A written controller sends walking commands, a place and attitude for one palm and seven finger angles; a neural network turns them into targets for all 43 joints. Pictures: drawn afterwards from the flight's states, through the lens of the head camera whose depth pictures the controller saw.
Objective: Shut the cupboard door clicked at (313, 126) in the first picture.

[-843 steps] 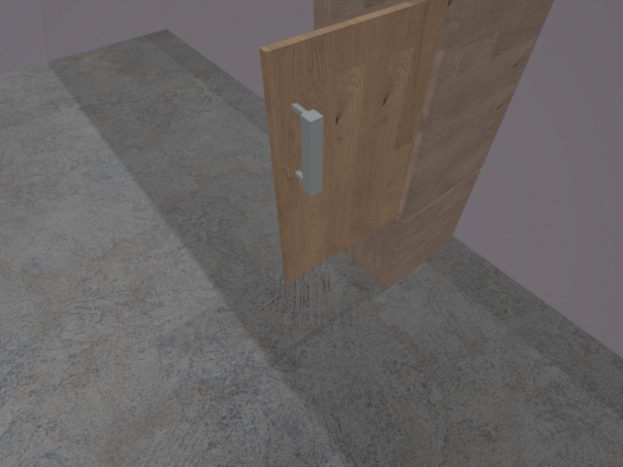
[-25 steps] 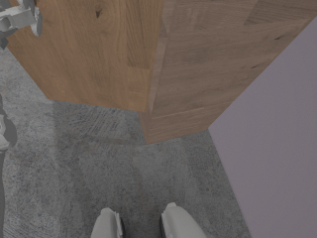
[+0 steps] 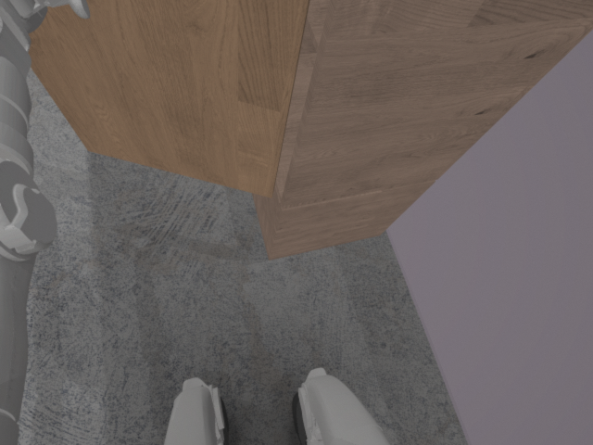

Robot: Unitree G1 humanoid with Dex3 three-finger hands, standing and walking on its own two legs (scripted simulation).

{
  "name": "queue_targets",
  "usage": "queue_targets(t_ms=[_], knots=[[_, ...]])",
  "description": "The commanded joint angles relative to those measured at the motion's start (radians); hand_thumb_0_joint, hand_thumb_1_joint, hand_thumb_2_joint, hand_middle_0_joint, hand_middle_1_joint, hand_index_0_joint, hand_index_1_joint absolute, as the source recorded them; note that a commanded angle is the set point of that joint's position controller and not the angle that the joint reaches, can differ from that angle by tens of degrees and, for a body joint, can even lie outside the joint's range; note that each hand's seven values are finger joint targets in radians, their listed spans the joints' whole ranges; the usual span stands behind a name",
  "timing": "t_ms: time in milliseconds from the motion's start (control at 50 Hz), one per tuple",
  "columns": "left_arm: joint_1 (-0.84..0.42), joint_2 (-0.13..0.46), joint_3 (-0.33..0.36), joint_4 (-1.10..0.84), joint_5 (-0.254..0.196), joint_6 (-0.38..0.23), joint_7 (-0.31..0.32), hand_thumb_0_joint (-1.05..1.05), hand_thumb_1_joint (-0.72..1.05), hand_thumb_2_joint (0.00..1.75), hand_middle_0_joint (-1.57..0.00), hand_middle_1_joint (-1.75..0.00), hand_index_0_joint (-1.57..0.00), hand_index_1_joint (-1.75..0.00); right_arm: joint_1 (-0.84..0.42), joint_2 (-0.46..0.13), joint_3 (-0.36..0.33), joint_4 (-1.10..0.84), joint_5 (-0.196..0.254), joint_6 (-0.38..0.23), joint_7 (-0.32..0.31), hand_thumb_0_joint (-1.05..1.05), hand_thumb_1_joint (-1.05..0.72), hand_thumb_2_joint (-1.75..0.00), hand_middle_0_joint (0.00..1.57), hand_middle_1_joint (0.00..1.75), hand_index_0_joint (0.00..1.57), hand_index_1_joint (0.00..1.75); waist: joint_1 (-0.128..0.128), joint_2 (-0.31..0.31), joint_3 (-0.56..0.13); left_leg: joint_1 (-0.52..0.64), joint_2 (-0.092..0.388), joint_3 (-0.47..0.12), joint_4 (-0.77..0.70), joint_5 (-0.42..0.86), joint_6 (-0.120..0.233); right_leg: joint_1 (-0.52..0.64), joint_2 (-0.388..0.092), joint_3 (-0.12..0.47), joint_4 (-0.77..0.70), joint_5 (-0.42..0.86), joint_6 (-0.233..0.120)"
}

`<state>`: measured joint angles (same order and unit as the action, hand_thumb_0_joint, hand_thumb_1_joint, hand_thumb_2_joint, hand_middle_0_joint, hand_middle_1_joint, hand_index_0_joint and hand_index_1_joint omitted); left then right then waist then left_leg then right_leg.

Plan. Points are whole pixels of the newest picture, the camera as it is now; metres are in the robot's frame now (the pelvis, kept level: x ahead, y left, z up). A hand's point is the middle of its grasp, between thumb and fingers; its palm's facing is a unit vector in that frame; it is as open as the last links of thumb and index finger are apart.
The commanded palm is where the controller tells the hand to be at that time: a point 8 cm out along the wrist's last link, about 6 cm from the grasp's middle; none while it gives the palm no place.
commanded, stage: pull the fist back off the door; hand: left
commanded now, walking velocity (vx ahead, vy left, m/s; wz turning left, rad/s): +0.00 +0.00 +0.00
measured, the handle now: out of the picture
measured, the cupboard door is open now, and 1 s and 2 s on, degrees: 63 59 59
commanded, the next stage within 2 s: draw the hand back to the body in 0.76 s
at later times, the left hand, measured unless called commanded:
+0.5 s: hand out of the picture +0.60 +0.14 +0.16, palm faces +0.07 -1.00 +0.00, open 3.1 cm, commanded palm +0.55 +0.18 +0.16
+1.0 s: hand (96, 34) +0.52 +0.12 +0.18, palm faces +0.08 -1.00 -0.02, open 3.1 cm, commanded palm +0.47 +0.18 +0.17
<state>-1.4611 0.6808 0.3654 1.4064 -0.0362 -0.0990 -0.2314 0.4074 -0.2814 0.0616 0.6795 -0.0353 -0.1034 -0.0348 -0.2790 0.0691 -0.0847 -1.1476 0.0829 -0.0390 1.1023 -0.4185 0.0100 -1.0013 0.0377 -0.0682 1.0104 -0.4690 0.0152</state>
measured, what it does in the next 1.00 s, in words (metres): stands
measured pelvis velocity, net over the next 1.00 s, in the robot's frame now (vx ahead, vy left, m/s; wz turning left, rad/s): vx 0.02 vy -0.02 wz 0.03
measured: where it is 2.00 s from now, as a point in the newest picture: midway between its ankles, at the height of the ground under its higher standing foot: outside the picture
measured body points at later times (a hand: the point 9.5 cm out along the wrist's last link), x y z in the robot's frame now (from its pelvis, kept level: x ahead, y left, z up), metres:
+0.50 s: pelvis +0.03 +0.00 +0.04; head +0.16 +0.01 +0.47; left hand +0.59 +0.19 +0.16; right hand -0.07 -0.25 -0.06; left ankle +0.04 +0.11 -0.65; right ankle +0.00 -0.14 -0.65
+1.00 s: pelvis +0.02 -0.02 +0.04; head +0.09 -0.03 +0.49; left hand +0.51 +0.17 +0.18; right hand +0.08 -0.28 -0.08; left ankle +0.04 +0.11 -0.65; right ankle +0.00 -0.14 -0.65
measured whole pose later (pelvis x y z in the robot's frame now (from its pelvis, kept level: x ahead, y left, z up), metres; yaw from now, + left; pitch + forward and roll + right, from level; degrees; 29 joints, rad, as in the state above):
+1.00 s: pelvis +0.02 -0.02 +0.04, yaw +2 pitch +14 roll -1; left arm -0.94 0.33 0.32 1.16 -0.06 -0.31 -0.05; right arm 0.32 -0.26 0.00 0.65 -0.01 0.00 0.02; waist -0.14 0.05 -0.11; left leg -0.74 0.06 0.01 0.85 -0.36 -0.02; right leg -0.65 0.01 -0.03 0.84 -0.44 -0.01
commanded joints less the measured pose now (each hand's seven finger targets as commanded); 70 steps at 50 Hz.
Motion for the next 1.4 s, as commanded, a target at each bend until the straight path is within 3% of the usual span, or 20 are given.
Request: queue_targets(t_ms=[0,40,100,140,180,220,320,500,580,640,700,820,860,920,960,1020,1140,1260,1360,1380], knots=[[-0.595,0.163,0.013,-0.255,0.154,-0.095,0.306,0.00,0.90,0.90,-1.30,-1.50,-1.30,-1.50,0.341,-0.178,-0.071,-0.007,-0.055,0.027,0.056,0.00,-0.90,-0.90,0.20,0.30,0.20,0.30,-0.096,0.204,-0.544,0.588,-0.013,-0.067,-0.069,0.350,0.025,-0.013,0.025,0.004,-0.128,0.245,-0.016],[-0.610,0.150,-0.013,-0.273,0.177,-0.128,0.290,0.00,0.90,0.90,-1.30,-1.50,-1.30,-1.50,0.347,-0.182,-0.084,-0.016,-0.056,0.046,0.072,0.00,-0.90,-0.90,0.20,0.30,0.20,0.30,-0.096,0.219,-0.584,0.633,-0.021,-0.073,-0.083,0.369,0.020,0.008,0.030,0.006,-0.139,0.261,-0.025],[-0.536,0.190,0.025,-0.236,0.143,-0.116,0.216,0.00,0.90,0.90,-1.30,-1.50,-1.30,-1.50,0.355,-0.189,-0.092,-0.030,-0.040,0.076,0.073,0.00,-0.90,-0.90,0.20,0.30,0.20,0.30,-0.065,0.204,-0.598,0.646,-0.030,-0.063,-0.122,0.374,0.019,0.089,0.040,0.009,-0.168,0.292,-0.034],[-0.481,0.160,0.021,-0.248,0.117,-0.107,0.177,0.00,0.90,0.90,-1.30,-1.50,-1.30,-1.50,0.357,-0.182,-0.092,-0.036,-0.032,0.086,0.071,0.00,-0.90,-0.90,0.20,0.30,0.20,0.30,-0.042,0.215,-0.608,0.684,-0.034,-0.061,-0.145,0.403,0.018,0.113,0.043,0.005,-0.186,0.314,-0.035],[-0.429,0.144,0.032,-0.254,0.092,-0.100,0.166,0.00,0.90,0.90,-1.30,-1.50,-1.30,-1.50,0.359,-0.177,-0.095,-0.039,-0.029,0.095,0.070,0.00,-0.90,-0.90,0.20,0.30,0.20,0.30,-0.035,0.181,-0.578,0.680,-0.034,-0.051,-0.170,0.390,0.020,0.147,0.046,0.004,-0.211,0.319,-0.030],[-0.365,0.182,0.087,-0.266,0.075,-0.113,0.170,0.00,0.90,0.90,-1.30,-1.50,-1.30,-1.50,0.368,-0.177,-0.095,-0.039,-0.030,0.098,0.065,0.00,-0.90,-0.90,0.20,0.30,0.20,0.30,-0.014,0.152,-0.568,0.668,-0.034,-0.040,-0.187,0.395,0.024,0.195,0.047,0.007,-0.227,0.340,-0.028],[-0.279,0.090,0.056,-0.374,0.051,-0.179,0.188,0.00,0.90,0.90,-1.30,-1.50,-1.30,-1.50,0.360,-0.162,-0.111,-0.037,-0.032,0.102,0.073,0.00,-0.90,-0.90,0.20,0.30,0.20,0.30,0.010,0.153,-0.550,0.737,-0.037,-0.024,-0.219,0.461,0.018,0.248,0.049,0.007,-0.249,0.408,-0.029],[-0.004,-0.027,0.037,-0.523,0.005,-0.227,0.191,0.00,0.90,0.90,-1.30,-1.50,-1.30,-1.50,0.293,-0.143,-0.138,-0.057,-0.009,0.115,0.083,0.00,-0.90,-0.90,0.20,0.30,0.20,0.30,0.094,0.118,-0.544,0.817,-0.053,0.016,-0.251,0.613,0.009,0.387,0.044,0.011,-0.261,0.599,-0.028],[0.067,-0.137,-0.029,-0.603,-0.033,-0.241,0.191,0.00,0.90,0.90,-1.30,-1.50,-1.30,-1.50,0.241,-0.134,-0.147,-0.064,0.009,0.108,0.082,0.00,-0.90,-0.90,0.20,0.30,0.20,0.30,0.095,0.066,-0.516,0.862,-0.054,0.022,-0.263,0.641,0.011,0.406,0.042,0.013,-0.277,0.636,-0.021],[0.098,-0.155,-0.042,-0.601,-0.041,-0.241,0.194,0.00,0.90,0.90,-1.30,-1.50,-1.30,-1.50,0.201,-0.132,-0.144,-0.061,0.021,0.107,0.073,0.00,-0.90,-0.90,0.20,0.30,0.20,0.30,0.104,0.054,-0.459,0.859,-0.056,0.029,-0.278,0.610,0.010,0.406,0.036,0.016,-0.281,0.625,-0.021],[0.022,-0.207,-0.100,-0.594,-0.044,-0.252,0.199,0.00,0.90,0.90,-1.30,-1.50,-1.30,-1.50,0.161,-0.125,-0.140,-0.049,0.023,0.105,0.066,0.00,-0.90,-0.90,0.20,0.30,0.20,0.30,0.080,0.024,-0.400,0.839,-0.062,0.031,-0.287,0.511,0.012,0.390,0.030,0.022,-0.291,0.581,-0.018],[-0.037,-0.166,-0.075,-0.502,-0.040,-0.285,0.216,0.00,0.90,0.90,-1.30,-1.50,-1.30,-1.50,0.126,-0.132,-0.131,-0.034,0.024,0.089,0.047,0.00,-0.90,-0.90,0.20,0.30,0.20,0.30,0.081,-0.011,-0.406,0.803,-0.073,0.026,-0.287,0.408,0.012,0.383,0.016,0.040,-0.283,0.508,-0.018],[-0.047,-0.189,-0.103,-0.429,-0.031,-0.280,0.211,0.00,0.90,0.90,-1.30,-1.50,-1.30,-1.50,0.105,-0.127,-0.123,-0.032,0.026,0.085,0.048,0.00,-0.90,-0.90,0.20,0.30,0.20,0.30,0.067,-0.024,-0.363,0.760,-0.073,0.026,-0.290,0.346,0.012,0.349,0.010,0.043,-0.289,0.456,-0.015],[0.119,-0.058,0.028,-0.413,-0.041,-0.273,0.198,0.00,0.90,0.90,-1.30,-1.50,-1.30,-1.50,0.096,-0.141,-0.121,-0.071,0.030,0.092,0.042,0.00,-0.90,-0.90,0.20,0.30,0.20,0.30,0.141,-0.055,-0.424,0.713,-0.081,0.043,-0.310,0.331,0.018,0.468,0.006,0.054,-0.286,0.473,-0.018],[0.167,-0.068,0.013,-0.490,-0.043,-0.284,0.174,0.00,0.90,0.90,-1.30,-1.50,-1.30,-1.50,0.069,-0.127,-0.117,-0.105,0.036,0.097,0.040,0.00,-0.90,-0.90,0.20,0.30,0.20,0.30,0.169,-0.037,-0.457,0.724,-0.082,0.054,-0.323,0.353,0.018,0.521,0.003,0.057,-0.285,0.513,-0.018],[0.297,-0.068,0.026,-0.603,-0.078,-0.283,0.144,0.00,0.90,0.90,-1.30,-1.50,-1.30,-1.50,0.052,-0.124,-0.121,-0.140,0.050,0.101,0.033,0.00,-0.90,-0.90,0.20,0.30,0.20,0.30,0.200,-0.082,-0.465,0.731,-0.087,0.072,-0.343,0.358,0.026,0.610,0.009,0.060,-0.305,0.564,-0.016],[0.438,-0.127,-0.033,-0.855,-0.156,-0.222,0.091,0.00,0.90,0.90,-1.30,-1.50,-1.30,-1.50,-0.027,-0.111,-0.116,-0.159,0.085,0.088,0.003,0.00,-0.90,-0.90,0.20,0.30,0.20,0.30,0.209,-0.062,-0.347,0.781,-0.088,0.088,-0.416,0.285,0.035,0.632,0.004,0.067,-0.393,0.513,-0.005],[0.598,-0.122,-0.038,-0.992,-0.197,-0.166,0.062,0.00,0.90,0.90,-1.30,-1.50,-1.30,-1.50,-0.105,-0.104,-0.104,-0.150,0.096,0.054,-0.025,0.00,-0.90,-0.90,0.20,0.30,0.20,0.30,0.230,-0.049,-0.240,0.817,-0.089,0.084,-0.474,0.218,0.037,0.642,-0.007,0.074,-0.458,0.394,-0.004],[0.777,-0.127,-0.023,-1.152,-0.237,-0.119,0.019,0.00,0.90,0.90,-1.16,-1.35,-1.16,-1.35,-0.178,-0.098,-0.097,-0.186,0.105,0.021,-0.034,0.00,-0.90,-0.90,0.20,0.30,0.20,0.30,0.275,-0.048,-0.260,0.886,-0.092,0.077,-0.506,0.266,0.034,0.705,-0.012,0.061,-0.462,0.436,-0.010],[0.836,-0.101,-0.073,-1.237,-0.117,-0.119,0.125,0.00,0.90,0.90,-1.13,-1.32,-1.13,-1.32,-0.220,-0.070,-0.090,-0.205,0.098,0.037,-0.046,0.00,-0.90,-0.90,0.20,0.30,0.20,0.30,0.274,-0.058,-0.203,0.922,-0.096,0.084,-0.543,0.267,0.031,0.696,-0.044,0.090,-0.527,0.438,-0.002]])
